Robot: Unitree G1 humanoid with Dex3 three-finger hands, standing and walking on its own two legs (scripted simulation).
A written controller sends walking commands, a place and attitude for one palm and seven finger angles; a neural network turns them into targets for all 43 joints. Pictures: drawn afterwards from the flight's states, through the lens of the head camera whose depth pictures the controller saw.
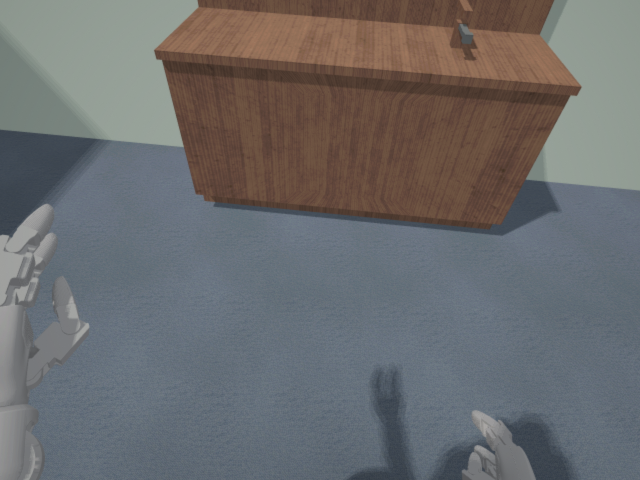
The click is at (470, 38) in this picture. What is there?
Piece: tap's lever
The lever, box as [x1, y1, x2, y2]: [461, 32, 473, 43]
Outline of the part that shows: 464,32 461,40 462,43 470,43 473,35 472,33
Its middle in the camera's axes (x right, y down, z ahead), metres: +0.48 -0.66 +1.26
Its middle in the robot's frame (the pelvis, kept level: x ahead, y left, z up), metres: +1.41 -0.39 +0.03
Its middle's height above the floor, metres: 0.80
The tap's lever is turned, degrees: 0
